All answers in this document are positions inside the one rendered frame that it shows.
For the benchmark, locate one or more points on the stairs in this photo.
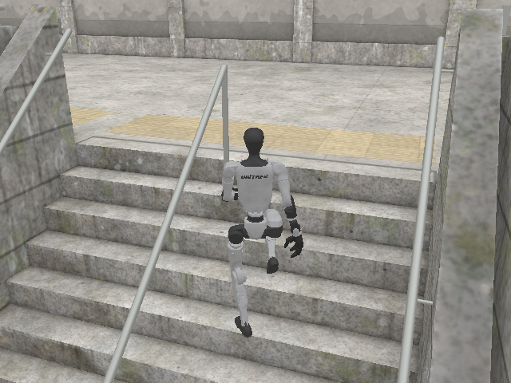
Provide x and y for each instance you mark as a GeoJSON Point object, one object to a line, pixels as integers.
{"type": "Point", "coordinates": [333, 314]}

